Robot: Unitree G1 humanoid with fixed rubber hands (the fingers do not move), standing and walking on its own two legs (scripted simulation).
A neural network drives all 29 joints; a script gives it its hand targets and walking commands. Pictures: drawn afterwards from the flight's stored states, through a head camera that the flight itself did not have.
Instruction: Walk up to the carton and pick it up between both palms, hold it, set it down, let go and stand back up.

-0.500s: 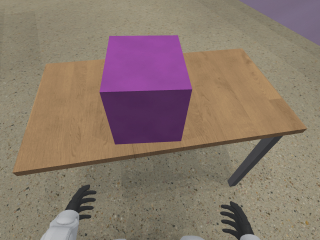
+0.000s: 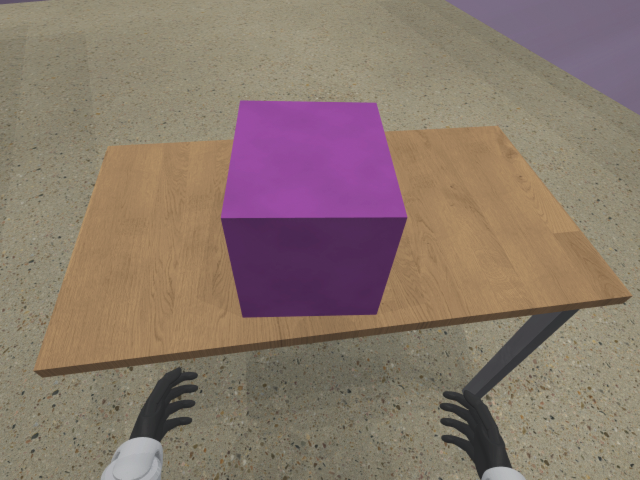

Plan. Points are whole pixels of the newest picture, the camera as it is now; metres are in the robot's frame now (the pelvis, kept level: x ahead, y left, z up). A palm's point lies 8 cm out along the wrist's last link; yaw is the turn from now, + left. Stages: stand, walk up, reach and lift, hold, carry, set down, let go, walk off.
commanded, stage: reach and lift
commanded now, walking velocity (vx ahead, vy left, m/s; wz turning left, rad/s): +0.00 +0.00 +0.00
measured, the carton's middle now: (309, 209) +0.50 +0.03 +0.02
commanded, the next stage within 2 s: none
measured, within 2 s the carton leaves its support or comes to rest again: neither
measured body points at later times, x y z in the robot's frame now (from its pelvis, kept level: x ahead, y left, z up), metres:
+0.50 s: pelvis +0.00 +0.00 +0.00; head -0.01 +0.01 +0.45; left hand +0.23 +0.22 -0.03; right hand +0.22 -0.23 -0.03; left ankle -0.02 +0.13 -0.75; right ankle -0.01 -0.12 -0.75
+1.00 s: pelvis -0.01 +0.00 +0.00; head -0.01 +0.01 +0.45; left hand +0.30 +0.20 +0.02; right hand +0.30 -0.23 +0.02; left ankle -0.02 +0.13 -0.75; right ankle -0.01 -0.12 -0.75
